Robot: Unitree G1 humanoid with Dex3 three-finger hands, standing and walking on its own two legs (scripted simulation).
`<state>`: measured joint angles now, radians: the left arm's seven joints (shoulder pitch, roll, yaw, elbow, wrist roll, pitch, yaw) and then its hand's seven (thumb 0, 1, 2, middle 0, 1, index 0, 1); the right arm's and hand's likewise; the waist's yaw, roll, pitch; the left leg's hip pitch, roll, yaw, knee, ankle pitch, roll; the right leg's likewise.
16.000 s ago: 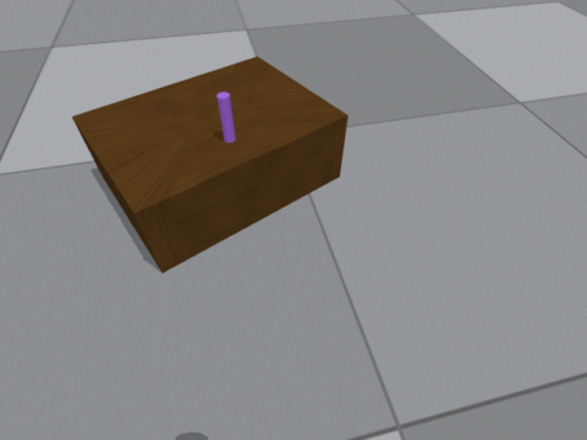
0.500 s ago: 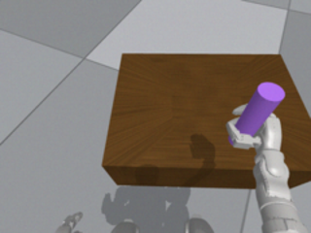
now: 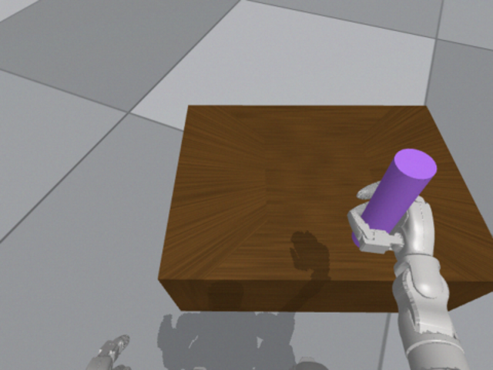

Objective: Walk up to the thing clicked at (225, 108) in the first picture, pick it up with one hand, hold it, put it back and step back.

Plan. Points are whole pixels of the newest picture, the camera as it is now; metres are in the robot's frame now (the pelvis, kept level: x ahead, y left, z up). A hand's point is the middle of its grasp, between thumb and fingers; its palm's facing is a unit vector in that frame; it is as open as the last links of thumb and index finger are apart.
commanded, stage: hold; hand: right
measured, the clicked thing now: (386, 207) +0.35 -0.19 +0.08
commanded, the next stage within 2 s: none
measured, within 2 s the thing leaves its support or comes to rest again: neither
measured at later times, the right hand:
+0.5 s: hand (373, 222) +0.33 -0.17 +0.06, palm faces +0.12 +0.99 -0.01, open 6.5 cm
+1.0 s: hand (372, 220) +0.33 -0.17 +0.07, palm faces +0.12 +0.99 +0.00, open 6.5 cm
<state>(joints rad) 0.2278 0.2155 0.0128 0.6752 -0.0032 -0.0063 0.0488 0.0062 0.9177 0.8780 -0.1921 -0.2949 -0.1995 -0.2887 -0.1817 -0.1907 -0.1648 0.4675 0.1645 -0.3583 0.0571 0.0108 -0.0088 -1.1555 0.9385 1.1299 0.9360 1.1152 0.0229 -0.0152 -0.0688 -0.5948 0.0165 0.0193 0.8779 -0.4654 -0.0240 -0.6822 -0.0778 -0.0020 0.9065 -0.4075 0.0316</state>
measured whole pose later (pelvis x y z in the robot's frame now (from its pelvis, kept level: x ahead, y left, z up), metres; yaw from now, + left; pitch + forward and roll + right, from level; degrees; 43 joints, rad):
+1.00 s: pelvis +0.00 +0.00 +0.01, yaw +0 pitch +6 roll +1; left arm 0.22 0.21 0.01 0.68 0.00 -0.01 0.05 0.01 0.91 0.90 -0.20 -0.30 -0.21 -0.30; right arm -0.15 -0.17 -0.13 0.44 0.17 -0.33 0.04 0.01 -0.01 -1.16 0.94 1.13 0.94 1.11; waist 0.01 -0.02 -0.04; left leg -0.47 0.02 0.02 0.78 -0.42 -0.02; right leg -0.55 -0.07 -0.01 0.80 -0.36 0.03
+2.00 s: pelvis -0.01 +0.00 +0.02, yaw +0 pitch +5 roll +1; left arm 0.21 0.21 -0.01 0.68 0.00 -0.03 0.06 0.01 0.90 0.90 -0.20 -0.30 -0.21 -0.30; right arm -0.15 -0.17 -0.14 0.47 0.17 -0.35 0.05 0.01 -0.01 -1.16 0.94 1.12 0.94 1.11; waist 0.01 -0.01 -0.04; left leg -0.46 0.02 0.02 0.77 -0.41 -0.02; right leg -0.53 -0.07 -0.01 0.78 -0.34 0.04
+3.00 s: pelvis -0.02 +0.00 +0.01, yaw +0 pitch +8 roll +1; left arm 0.19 0.21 0.00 0.69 0.01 -0.05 0.06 0.01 0.90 0.91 -0.20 -0.31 -0.21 -0.30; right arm -0.26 -0.19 -0.18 0.63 0.17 -0.41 0.08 0.01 0.00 -1.16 0.95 1.12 0.94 1.11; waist 0.02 0.00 -0.05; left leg -0.57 0.02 0.02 0.85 -0.43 -0.02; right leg -0.64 -0.07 0.00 0.85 -0.36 0.03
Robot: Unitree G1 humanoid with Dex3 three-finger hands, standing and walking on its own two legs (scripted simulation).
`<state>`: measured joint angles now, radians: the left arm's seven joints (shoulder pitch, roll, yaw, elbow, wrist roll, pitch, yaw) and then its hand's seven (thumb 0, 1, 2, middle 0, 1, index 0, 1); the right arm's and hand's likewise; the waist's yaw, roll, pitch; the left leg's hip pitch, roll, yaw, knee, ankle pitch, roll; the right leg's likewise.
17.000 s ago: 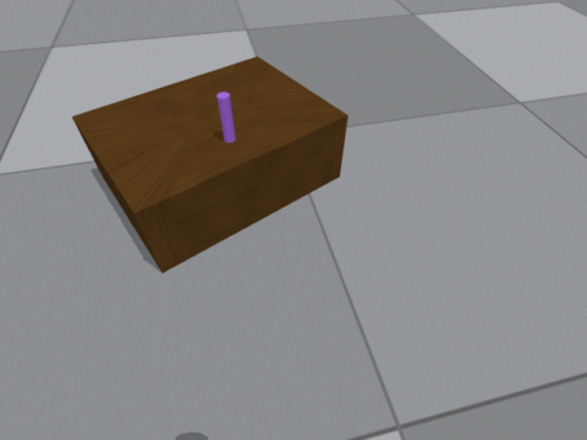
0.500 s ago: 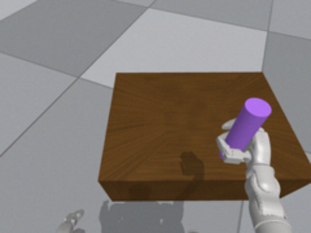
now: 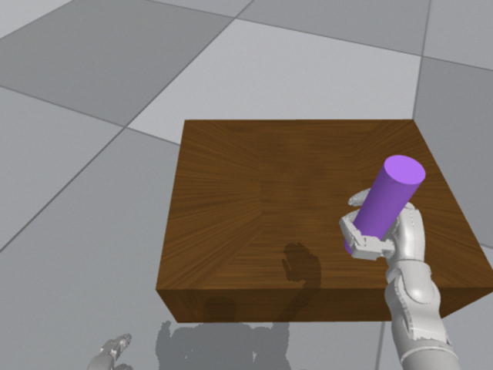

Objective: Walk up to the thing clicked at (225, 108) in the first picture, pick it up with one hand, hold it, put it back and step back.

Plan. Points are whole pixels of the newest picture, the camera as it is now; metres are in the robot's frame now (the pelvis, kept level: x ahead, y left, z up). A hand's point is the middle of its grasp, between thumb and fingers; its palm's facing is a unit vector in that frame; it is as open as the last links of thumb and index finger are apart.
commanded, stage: hold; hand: right
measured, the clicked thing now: (377, 213) +0.33 -0.18 +0.09
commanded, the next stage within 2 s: crouch in 1.64 s
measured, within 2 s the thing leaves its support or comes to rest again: neither
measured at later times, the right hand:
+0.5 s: hand (362, 229) +0.33 -0.16 +0.05, palm faces +0.12 +0.99 +0.00, open 6.5 cm
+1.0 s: hand (362, 231) +0.32 -0.16 +0.06, palm faces +0.11 +0.99 +0.01, open 6.5 cm
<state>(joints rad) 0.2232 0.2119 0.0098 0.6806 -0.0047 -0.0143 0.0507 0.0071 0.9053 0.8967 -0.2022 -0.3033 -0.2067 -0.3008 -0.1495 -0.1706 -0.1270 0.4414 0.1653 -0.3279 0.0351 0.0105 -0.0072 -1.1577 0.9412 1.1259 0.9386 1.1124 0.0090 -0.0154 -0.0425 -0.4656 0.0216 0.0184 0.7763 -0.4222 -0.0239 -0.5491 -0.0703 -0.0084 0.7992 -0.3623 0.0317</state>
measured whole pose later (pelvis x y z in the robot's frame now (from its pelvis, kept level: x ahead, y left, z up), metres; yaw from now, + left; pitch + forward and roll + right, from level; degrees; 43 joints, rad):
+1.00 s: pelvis -0.01 +0.00 +0.00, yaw +0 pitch +5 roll +1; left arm 0.21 0.21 -0.01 0.68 0.00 -0.03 0.06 0.01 0.90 0.90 -0.20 -0.30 -0.21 -0.30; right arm -0.15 -0.17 -0.14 0.47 0.17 -0.35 0.05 0.01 -0.01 -1.16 0.94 1.12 0.94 1.11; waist 0.01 -0.01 -0.04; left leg -0.46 0.02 0.02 0.77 -0.41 -0.02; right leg -0.53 -0.07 -0.01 0.78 -0.34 0.04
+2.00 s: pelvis -0.02 +0.00 -0.01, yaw +0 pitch +8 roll +1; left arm 0.19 0.21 0.00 0.69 0.01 -0.05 0.06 0.01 0.90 0.91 -0.20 -0.31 -0.21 -0.30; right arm -0.26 -0.19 -0.18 0.63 0.17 -0.41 0.08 0.01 0.00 -1.16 0.95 1.12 0.94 1.11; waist 0.02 0.00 -0.05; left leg -0.57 0.02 0.02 0.85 -0.43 -0.02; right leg -0.64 -0.07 0.00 0.85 -0.36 0.03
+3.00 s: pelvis -0.05 +0.00 -0.19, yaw +5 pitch +34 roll +5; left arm 0.22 0.25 -0.03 0.64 0.08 0.04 -0.04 0.00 0.90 0.91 -0.20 -0.30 -0.20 -0.30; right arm -0.94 -0.52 -0.48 1.17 0.03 -0.50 0.11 0.01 0.01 -1.18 0.95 1.12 0.94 1.11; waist 0.18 -0.04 -0.17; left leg -1.60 -0.02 0.04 1.66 -0.66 -0.03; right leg -1.71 -0.10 0.09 1.69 -0.59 0.03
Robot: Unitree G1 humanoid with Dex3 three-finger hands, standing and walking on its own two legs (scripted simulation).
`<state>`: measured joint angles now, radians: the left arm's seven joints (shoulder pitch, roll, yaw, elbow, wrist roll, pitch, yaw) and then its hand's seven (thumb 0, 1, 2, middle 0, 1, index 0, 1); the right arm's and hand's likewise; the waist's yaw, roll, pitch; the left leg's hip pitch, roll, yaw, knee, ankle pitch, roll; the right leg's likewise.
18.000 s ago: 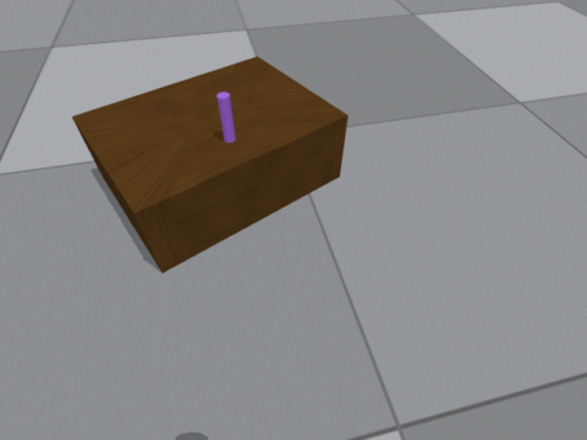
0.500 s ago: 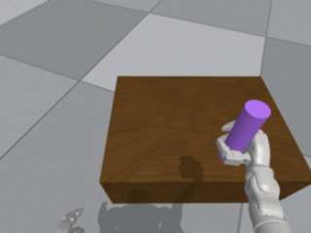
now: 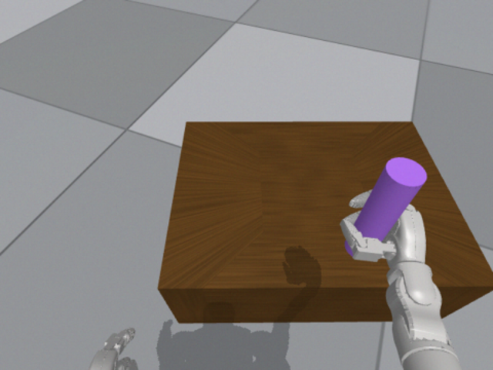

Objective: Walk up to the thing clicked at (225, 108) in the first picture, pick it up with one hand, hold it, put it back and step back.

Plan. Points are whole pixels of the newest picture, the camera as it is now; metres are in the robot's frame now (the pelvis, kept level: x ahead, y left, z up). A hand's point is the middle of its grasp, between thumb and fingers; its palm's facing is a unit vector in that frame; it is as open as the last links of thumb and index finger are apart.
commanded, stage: hold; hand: right
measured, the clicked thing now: (378, 215) +0.33 -0.18 +0.09
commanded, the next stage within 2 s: crouch in 0.64 s
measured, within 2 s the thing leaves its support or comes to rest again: neither
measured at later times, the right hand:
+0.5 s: hand (362, 227) +0.33 -0.17 +0.05, palm faces +0.10 +0.99 +0.00, open 6.5 cm
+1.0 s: hand (358, 228) +0.35 -0.17 +0.03, palm faces +0.11 +0.99 +0.02, open 6.5 cm
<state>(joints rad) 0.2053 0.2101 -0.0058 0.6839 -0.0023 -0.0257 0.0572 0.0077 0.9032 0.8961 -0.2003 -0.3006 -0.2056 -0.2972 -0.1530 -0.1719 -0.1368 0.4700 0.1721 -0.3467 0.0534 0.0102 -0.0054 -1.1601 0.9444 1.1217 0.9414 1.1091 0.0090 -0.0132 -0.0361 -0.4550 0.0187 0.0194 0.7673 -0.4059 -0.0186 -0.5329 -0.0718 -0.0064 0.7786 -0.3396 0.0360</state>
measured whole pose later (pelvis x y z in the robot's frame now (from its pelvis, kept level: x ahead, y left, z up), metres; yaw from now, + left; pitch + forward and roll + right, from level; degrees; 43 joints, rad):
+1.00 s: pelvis -0.01 +0.00 -0.01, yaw +0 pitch +8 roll +1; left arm 0.19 0.21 0.00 0.69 0.01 -0.05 0.06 0.01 0.90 0.91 -0.20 -0.31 -0.21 -0.30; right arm -0.26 -0.19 -0.18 0.63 0.17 -0.41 0.08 0.01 0.00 -1.16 0.95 1.12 0.94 1.11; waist 0.02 0.00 -0.05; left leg -0.57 0.02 0.02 0.85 -0.43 -0.02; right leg -0.64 -0.07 0.00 0.85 -0.36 0.03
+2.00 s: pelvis -0.05 -0.01 -0.20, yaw +5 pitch +34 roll +5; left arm 0.22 0.25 -0.03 0.64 0.08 0.04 -0.04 0.00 0.90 0.91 -0.20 -0.30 -0.20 -0.30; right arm -0.94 -0.52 -0.48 1.17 0.03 -0.50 0.11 0.01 0.01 -1.18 0.95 1.12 0.94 1.11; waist 0.18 -0.04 -0.17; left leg -1.60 -0.02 0.04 1.66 -0.66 -0.03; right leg -1.71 -0.10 0.09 1.69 -0.59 0.03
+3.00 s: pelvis -0.07 -0.01 -0.30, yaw +7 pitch +37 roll +6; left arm 0.21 0.27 -0.07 0.63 0.09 0.08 -0.05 0.00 0.91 0.91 -0.20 -0.29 -0.20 -0.30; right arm -1.10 -0.66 -0.53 1.16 -0.02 -0.40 0.12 0.01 0.00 -1.17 0.95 1.12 0.94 1.12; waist 0.22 -0.02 -0.11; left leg -1.95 -0.04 0.04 2.02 -0.72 -0.04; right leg -2.07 -0.10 0.13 2.04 -0.64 0.03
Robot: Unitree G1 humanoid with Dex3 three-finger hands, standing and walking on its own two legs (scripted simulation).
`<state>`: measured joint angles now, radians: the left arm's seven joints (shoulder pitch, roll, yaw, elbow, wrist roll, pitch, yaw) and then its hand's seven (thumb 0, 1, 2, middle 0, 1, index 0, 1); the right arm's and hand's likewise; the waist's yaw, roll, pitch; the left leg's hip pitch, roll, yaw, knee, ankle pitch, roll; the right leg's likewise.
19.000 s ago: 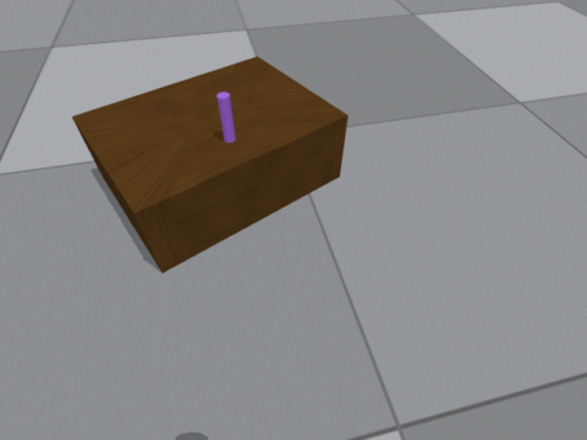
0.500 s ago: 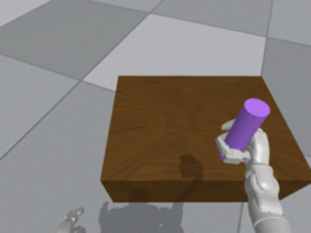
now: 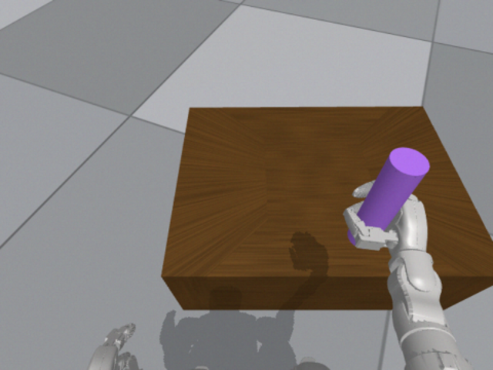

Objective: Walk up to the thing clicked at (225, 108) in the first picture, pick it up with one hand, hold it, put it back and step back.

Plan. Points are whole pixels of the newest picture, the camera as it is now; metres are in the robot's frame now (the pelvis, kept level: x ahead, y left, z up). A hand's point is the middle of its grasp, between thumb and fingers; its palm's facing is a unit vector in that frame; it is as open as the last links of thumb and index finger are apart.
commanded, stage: crouch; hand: right
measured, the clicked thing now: (381, 205) +0.35 -0.19 +0.07
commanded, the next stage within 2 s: lower in 1.26 s
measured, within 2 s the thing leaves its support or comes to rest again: neither
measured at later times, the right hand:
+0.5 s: hand (342, 206) +0.46 -0.19 -0.10, palm faces +0.11 +0.99 +0.00, open 6.5 cm
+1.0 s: hand (335, 205) +0.51 -0.19 -0.17, palm faces +0.12 +0.99 -0.01, open 6.5 cm
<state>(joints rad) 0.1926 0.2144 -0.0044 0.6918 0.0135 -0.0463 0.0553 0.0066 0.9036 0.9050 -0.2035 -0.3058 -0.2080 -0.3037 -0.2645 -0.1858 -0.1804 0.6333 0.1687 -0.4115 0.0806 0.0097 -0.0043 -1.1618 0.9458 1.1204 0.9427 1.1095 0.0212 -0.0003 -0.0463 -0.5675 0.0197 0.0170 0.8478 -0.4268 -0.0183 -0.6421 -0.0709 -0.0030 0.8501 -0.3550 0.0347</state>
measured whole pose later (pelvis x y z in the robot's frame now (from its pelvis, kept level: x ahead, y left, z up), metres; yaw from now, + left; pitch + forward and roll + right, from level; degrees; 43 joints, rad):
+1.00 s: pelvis -0.04 -0.01 -0.18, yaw +5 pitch +34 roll +5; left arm 0.22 0.25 -0.03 0.64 0.08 0.04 -0.04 0.00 0.90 0.91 -0.20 -0.30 -0.20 -0.30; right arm -0.94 -0.52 -0.48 1.17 0.03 -0.50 0.11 0.01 0.01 -1.18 0.95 1.12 0.94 1.11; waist 0.18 -0.04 -0.17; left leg -1.60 -0.02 0.04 1.66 -0.66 -0.03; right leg -1.71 -0.10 0.09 1.69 -0.59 0.03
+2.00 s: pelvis -0.06 -0.01 -0.29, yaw +7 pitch +37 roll +6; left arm 0.21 0.27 -0.07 0.63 0.09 0.08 -0.05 0.00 0.91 0.91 -0.20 -0.29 -0.20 -0.30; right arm -1.10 -0.66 -0.53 1.16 -0.02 -0.40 0.12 0.01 0.00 -1.17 0.95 1.12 0.94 1.12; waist 0.22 -0.02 -0.11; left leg -1.95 -0.04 0.04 2.02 -0.72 -0.04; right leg -2.07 -0.10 0.13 2.04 -0.64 0.03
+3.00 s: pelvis -0.06 -0.01 -0.34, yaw +9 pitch +36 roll +8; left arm 0.20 0.29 -0.12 0.60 0.09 0.11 -0.04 0.00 0.88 0.91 -0.20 -0.29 -0.19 -0.30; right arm -1.12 -0.74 -0.54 1.11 0.00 -0.34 0.15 0.01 0.00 -1.17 0.95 1.12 0.94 1.11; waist 0.23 -0.01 -0.07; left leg -2.06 -0.06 0.07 2.16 -0.73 -0.03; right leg -2.19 -0.10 0.18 2.19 -0.65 0.05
